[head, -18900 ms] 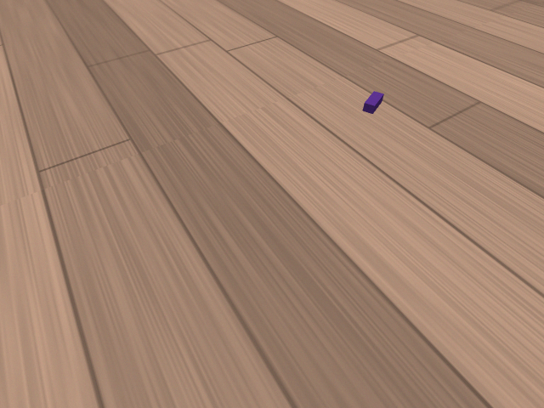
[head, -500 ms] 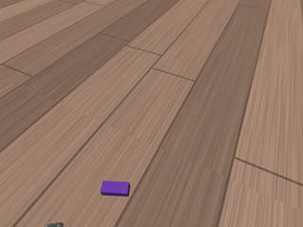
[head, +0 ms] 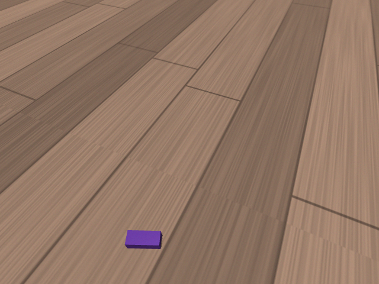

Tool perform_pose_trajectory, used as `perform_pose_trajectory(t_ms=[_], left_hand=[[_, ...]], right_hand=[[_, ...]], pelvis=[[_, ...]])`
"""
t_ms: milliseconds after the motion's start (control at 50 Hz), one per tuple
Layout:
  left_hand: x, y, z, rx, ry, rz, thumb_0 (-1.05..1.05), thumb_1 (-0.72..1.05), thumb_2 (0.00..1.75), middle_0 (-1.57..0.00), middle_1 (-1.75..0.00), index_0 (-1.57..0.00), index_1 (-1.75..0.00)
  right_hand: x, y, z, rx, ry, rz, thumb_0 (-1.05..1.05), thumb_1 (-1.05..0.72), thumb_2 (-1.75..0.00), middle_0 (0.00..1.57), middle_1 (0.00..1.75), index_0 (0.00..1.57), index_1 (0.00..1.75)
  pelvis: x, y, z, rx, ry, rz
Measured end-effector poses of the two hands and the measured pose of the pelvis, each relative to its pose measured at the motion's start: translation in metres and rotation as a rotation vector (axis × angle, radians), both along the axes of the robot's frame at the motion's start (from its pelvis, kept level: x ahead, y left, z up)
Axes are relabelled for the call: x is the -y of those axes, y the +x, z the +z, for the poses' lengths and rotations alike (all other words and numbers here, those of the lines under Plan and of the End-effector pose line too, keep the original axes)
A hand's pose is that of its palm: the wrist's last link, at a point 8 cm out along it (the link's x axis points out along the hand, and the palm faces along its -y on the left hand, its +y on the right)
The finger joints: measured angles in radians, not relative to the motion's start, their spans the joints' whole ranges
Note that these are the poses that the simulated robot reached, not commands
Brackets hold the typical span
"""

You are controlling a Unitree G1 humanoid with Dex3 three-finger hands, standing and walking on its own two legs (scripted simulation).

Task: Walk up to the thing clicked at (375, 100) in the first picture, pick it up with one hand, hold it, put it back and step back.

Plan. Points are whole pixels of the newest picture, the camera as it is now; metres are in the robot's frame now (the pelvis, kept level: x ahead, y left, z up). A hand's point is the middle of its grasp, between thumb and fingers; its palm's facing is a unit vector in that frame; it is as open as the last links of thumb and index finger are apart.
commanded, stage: walk up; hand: left
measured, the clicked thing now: (144, 239) +0.45 +0.26 -0.75
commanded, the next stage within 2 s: stand in 0.22 s
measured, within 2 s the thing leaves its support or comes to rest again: neither
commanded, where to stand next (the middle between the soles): +0.05 +0.03 m, yaw -1 degrees
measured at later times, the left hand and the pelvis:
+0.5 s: hand out of the picture +0.09 +0.25 -0.15, palm faces -0.02 -0.94 -0.34, open 7.4 cm; pelvis +0.00 +0.00 +0.00, yaw +0 degrees
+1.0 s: hand out of the picture +0.04 +0.25 -0.16, palm faces +0.00 -0.94 -0.34, open 7.4 cm; pelvis -0.02 +0.00 +0.00, yaw +2 degrees
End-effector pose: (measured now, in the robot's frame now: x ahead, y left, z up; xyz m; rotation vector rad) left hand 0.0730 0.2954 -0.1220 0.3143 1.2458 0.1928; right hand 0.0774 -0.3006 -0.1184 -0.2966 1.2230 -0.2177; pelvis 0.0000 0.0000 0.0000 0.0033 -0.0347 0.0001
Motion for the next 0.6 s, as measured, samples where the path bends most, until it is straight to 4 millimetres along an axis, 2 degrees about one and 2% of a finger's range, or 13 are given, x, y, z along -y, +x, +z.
perform_pose_trajectory(t_ms=[380, 600], left_hand=[[0.003, 0.020, 0.004, 0.046, 0.003, -0.012, 0.00, 0.90, 0.90, -0.20, -0.30, -0.20, -0.30], [0.004, 0.005, 0.004, 0.041, -0.004, -0.001, 0.00, 0.90, 0.90, -0.20, -0.30, -0.20, -0.30]], right_hand=[[-0.003, 0.001, 0.002, 0.001, 0.006, -0.014, 0.01, -0.91, -0.90, 0.20, 0.30, 0.20, 0.30], [-0.004, 0.001, 0.005, 0.014, 0.009, 0.006, 0.01, -0.91, -0.90, 0.20, 0.30, 0.20, 0.30]], pelvis=[[0.001, 0.001, 0.002, 0.000, -0.004, 0.003], [0.003, -0.007, 0.004, 0.003, -0.006, 0.011]])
